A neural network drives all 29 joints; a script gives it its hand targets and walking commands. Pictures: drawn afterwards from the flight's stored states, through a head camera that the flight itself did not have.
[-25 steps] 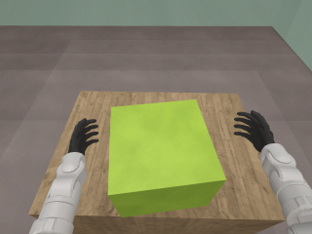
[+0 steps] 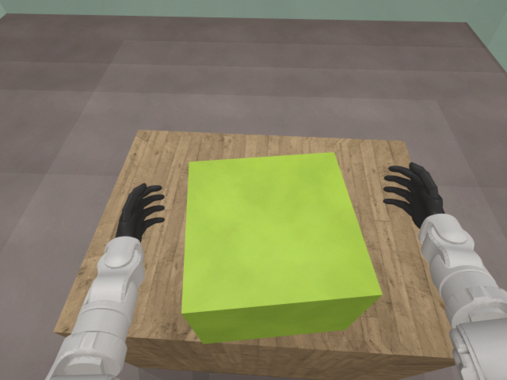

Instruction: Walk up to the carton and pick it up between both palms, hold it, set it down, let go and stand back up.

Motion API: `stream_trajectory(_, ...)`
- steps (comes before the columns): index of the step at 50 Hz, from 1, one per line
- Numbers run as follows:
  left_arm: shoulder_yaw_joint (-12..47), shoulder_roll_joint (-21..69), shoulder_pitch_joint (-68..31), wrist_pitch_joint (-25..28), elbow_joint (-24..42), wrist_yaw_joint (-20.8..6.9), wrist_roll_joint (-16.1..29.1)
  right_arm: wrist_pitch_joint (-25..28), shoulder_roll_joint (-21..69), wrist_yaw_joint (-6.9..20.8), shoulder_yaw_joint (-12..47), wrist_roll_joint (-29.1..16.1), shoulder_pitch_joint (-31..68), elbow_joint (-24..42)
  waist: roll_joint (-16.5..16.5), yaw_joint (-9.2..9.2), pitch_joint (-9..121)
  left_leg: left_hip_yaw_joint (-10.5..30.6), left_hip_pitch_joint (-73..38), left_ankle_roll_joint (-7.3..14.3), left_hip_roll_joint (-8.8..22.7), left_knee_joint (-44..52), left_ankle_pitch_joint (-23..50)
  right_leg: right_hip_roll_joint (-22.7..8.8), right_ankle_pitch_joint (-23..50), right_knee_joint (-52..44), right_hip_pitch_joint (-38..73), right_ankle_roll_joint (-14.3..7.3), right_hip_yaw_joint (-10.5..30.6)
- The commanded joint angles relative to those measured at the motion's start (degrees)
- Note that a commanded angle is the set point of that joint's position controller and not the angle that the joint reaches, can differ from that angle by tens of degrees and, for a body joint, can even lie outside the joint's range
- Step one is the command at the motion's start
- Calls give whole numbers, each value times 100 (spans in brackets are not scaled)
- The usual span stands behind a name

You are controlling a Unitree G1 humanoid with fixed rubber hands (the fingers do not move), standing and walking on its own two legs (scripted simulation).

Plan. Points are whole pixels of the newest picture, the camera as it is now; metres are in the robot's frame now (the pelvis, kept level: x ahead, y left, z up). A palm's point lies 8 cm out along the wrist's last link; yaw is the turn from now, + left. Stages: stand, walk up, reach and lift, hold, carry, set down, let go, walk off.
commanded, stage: reach and lift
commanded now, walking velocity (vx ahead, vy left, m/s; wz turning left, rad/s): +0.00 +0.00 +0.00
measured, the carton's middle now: (268, 247) +0.39 +0.03 -0.10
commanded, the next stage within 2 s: none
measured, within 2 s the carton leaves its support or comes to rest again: neither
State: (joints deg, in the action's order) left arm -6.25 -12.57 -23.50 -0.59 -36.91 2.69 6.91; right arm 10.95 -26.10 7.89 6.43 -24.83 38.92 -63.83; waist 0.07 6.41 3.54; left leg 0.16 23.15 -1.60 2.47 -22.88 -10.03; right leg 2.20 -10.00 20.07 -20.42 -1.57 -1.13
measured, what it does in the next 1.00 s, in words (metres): lowers itself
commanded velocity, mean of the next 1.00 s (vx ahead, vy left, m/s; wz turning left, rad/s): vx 0.00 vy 0.00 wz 0.00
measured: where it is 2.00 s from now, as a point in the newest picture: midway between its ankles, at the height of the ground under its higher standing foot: outside the picture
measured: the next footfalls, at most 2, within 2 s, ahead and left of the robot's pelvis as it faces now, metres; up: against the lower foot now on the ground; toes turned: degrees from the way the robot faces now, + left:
none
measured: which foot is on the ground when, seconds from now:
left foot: down 0.00-1.00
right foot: down 0.00-1.00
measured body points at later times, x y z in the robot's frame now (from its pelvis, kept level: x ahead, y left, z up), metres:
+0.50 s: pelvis -0.02 +0.01 -0.05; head +0.10 -0.01 +0.39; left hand +0.34 +0.24 -0.07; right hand +0.42 -0.21 -0.06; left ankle +0.00 +0.13 -0.74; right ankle -0.01 -0.10 -0.74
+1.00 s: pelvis -0.04 -0.01 -0.06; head +0.07 -0.01 +0.37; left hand +0.34 +0.23 -0.07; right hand +0.42 -0.17 -0.05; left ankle +0.00 +0.13 -0.74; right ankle -0.01 -0.10 -0.74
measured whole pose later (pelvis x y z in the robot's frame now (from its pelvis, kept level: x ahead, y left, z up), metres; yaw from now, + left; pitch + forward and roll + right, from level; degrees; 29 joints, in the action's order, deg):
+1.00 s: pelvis -0.04 -0.01 -0.06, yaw +1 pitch +26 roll -1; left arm -2.6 -9.4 -39.5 28.3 -73.0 6.4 12.8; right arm 26.9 -15.3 3.6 6.3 -17.5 51.8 -85.7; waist 0.5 5.4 14.8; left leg 2.6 58.7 -2.8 2.4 -49.5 -17.2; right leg 2.2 -19.3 49.5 -56.7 -2.9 -3.3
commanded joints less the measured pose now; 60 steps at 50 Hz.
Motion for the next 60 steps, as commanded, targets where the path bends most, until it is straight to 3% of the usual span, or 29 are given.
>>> stream_trajectory(1, 202, -315, -1801, 1262, 103, 185, 100, 880, -917, 97, -144, 11, 1924, 245, 34, 91, 3165, -300, -864, -295, -174, -611, 1930, 135, 1029, 330, 174, 146, -48)
stream_trajectory(3, 359, -278, -1892, 1665, -660, 212, 184, 1131, -831, 83, -46, -6, 1927, -183, 251, -33, 3056, -253, -405, -269, -182, -910, 1767, 134, 1116, 623, -39, 144, -16)
stream_trajectory(4, 217, -217, -1826, 1854, -733, 237, 140, 1244, -708, 91, 201, -63, 1993, -104, 248, 262, 3346, -301, -205, -254, -173, -976, 1914, 100, 1195, 761, 55, 173, 42)
stream_trajectory(5, 113, -500, -2032, 2020, -680, 279, 193, 1355, -781, 29, 134, -27, 2144, 209, 400, 276, 3634, -412, -42, -227, -202, -1037, 1796, 84, 1220, 831, 139, 229, 59)
stream_trajectory(8, 117, -544, -2243, 2471, -1200, 370, 193, 1648, -808, -12, 158, -40, 2171, -447, 182, 110, 3961, -396, 449, -264, -222, -1445, 1662, 82, 1340, 1277, -323, 247, 75)
stream_trajectory(10, 203, -446, -2362, 2634, -1336, 462, 188, 1766, -896, 3, 170, -76, 2280, -871, -105, 202, 4111, -379, 349, -369, -190, -1555, 1777, 135, 1021, 1430, -884, 186, -20)
stream_trajectory(11, 273, -493, -2389, 2682, -1356, 489, 251, 1841, -1024, -29, -63, 30, 2277, -897, -83, 60, 4345, -332, 188, -405, -187, -1627, 1783, 185, 989, 1409, -1111, 190, -115)
stream_trajectory(13, 514, -320, -2467, 2786, -1544, 481, 413, 1957, -966, -39, -47, 21, 2383, -1095, -125, 66, 4572, -308, 271, -428, -176, -1870, 1852, 217, 866, 1591, -1648, 167, -170)
stream_trajectory(15, 356, -429, -2395, 2914, -1780, 495, 464, 2100, -1051, -79, 8, 23, 2515, -964, 236, 122, 4985, -349, 490, -375, -151, -2126, 2091, 282, 1202, 1833, -1682, 259, -203)
stream_trajectory(16, 392, -327, -2377, 2922, -1819, 452, 583, 2206, -961, -114, 155, -52, 2405, -835, 371, 32, 5064, -375, 504, -350, -184, -2203, 2301, 258, 1641, 1899, -1383, 325, -147)
stream_trajectory(18, 263, -476, -2487, 2974, -1855, 370, 569, 2241, -974, -110, 192, -81, 2686, -757, 456, 134, 5546, -412, 850, -348, -214, -2325, 2448, 261, 1890, 2152, -1183, 360, -155)
stream_trajectory(20, 377, -366, -2585, 2955, -2118, 336, 606, 2175, -1024, -66, 236, -66, 2836, -1185, 409, 133, 5238, -365, 756, -382, -155, -2343, 2215, 290, 1258, 2104, -1612, 315, -215)
stream_trajectory(23, 554, -290, -2425, 2910, -2123, 229, 581, 2181, -973, -93, 204, 27, 2651, -1315, 429, -63, 5145, -307, 628, -382, -162, -2476, 2523, 295, 1565, 2081, -1762, 336, -227)
stream_trajectory(24, 524, -330, -2589, 2857, -2043, 245, 653, 2160, -1028, -76, 284, -49, 2887, -1203, 547, 106, 5125, -357, 766, -345, -173, -2425, 2369, 331, 1392, 2098, -1617, 338, -208)
stream_trajectory(28, 342, -348, -2468, 2923, -1973, 205, 672, 2144, -723, -91, 458, -68, 2791, -1034, 785, 128, 5150, -431, 1042, -287, -190, -2501, 2227, 237, 1587, 2196, -1339, 391, -119)
stream_trajectory(30, 350, -435, -2586, 2975, -1970, 236, 601, 2100, -663, -80, 484, -26, 2932, -976, 637, 151, 5032, -370, 1529, -211, -214, -2455, 1741, 183, 1202, 2278, -1232, 399, -52)
stream_trajectory(32, 258, -535, -2672, 2986, -2234, 213, 662, 2028, -471, -133, 603, -4, 2972, -747, 968, 208, 4911, -415, 1801, -94, -246, -2375, 1361, 127, 1022, 2261, -1024, 463, 48)
stream_trajectory(35, 397, -291, -3060, 3002, -2400, 246, 565, 1906, -186, -189, 440, 69, 3077, -1209, 616, 17, 4470, -393, 2018, -117, -238, -2281, 819, 73, 179, 2171, -1367, 378, 52)
stream_trajectory(37, 418, -231, -3204, 3034, -2534, 186, 675, 1809, 183, -198, 504, 120, 3238, -1042, 680, 131, 4237, -415, 2174, -49, -253, -2282, 437, 6, -345, 2123, -1486, 402, 128)
stream_trajectory(40, 425, -309, -3417, 3116, -2431, 267, 571, 1870, 98, -332, 110, 422, 3182, -1210, 311, -129, 4603, -357, 2125, -117, -289, -2403, 452, 11, -266, 2222, -1627, 338, 74)
stream_trajectory(44, 498, -98, -3596, 3100, -2897, 242, 554, 1782, 398, -407, 53, 523, 3307, -1451, 207, -130, 4322, -373, 2158, -142, -277, -2404, 168, -22, -748, 2188, -1894, 342, 16)
stream_trajectory(45, 535, -37, -3579, 3135, -2655, 278, 497, 1875, 264, -458, -154, 652, 3251, -1529, 20, -249, 4570, -345, 1857, -203, -249, -2403, 322, 20, -607, 2168, -2089, 287, -59)
stream_trajectory(47, 410, 34, -3548, 3184, -2759, 298, 462, 1933, 500, -528, -128, 762, 3260, -1414, 162, -194, 4723, -367, 1954, -197, -306, -2488, 492, 26, -369, 2164, -1834, 330, -20)
stream_trajectory(48, 419, -28, -3516, 3189, -2810, 261, 424, 2000, 379, -609, -346, 883, 3297, -1450, 129, -353, 4765, -336, 1901, -230, -293, -2494, 685, 45, 26, 2206, -1685, 301, -65)
stream_trajectory(53, 524, 405, -3489, 3267, -2448, 245, 333, 2086, 710, -555, -309, 871, 3308, -1299, -117, -177, 5014, -317, 1475, -326, -274, -2528, 1180, 102, 302, 2233, -1912, 304, -189)
stream_trajectory(55, 395, 443, -3440, 3252, -2330, 317, 228, 2089, 761, -546, -208, 759, 3332, -1252, -171, 39, 5113, -327, 1322, -355, -285, -2592, 1460, 145, 356, 2218, -1931, 275, -178)
stream_trajectory(56, 549, 695, -3212, 3277, -2231, 309, 205, 2156, 900, -530, -136, 740, 3066, -1286, -282, -60, 5061, -298, 1224, -383, -277, -2612, 1693, 154, 675, 2257, -1765, 267, -155)
stream_trajectory(58, 455, 679, -3120, 3287, -2115, 324, 86, 2173, 758, -543, -458, 1035, 3033, -1310, -228, -232, 5145, -220, 1037, -399, -261, -2523, 1678, 203, 615, 2148, -1936, 259, -239)
stream_trajectory(60, 266, 563, -2990, 3269, -2450, 273, 71, 2162, 827, -576, -235, 974, 3143, -1232, 188, -113, 4783, -313, 1371, -301, -276, -2521, 1587, 157, 939, 2175, -1482, 373, -143)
